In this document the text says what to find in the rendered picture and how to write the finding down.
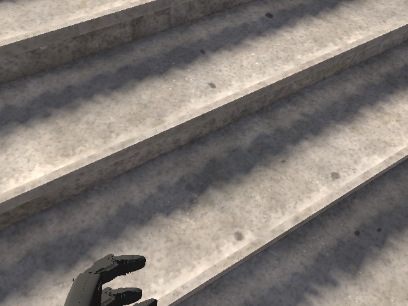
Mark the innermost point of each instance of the left robot hand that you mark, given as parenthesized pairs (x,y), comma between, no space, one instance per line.
(87,290)

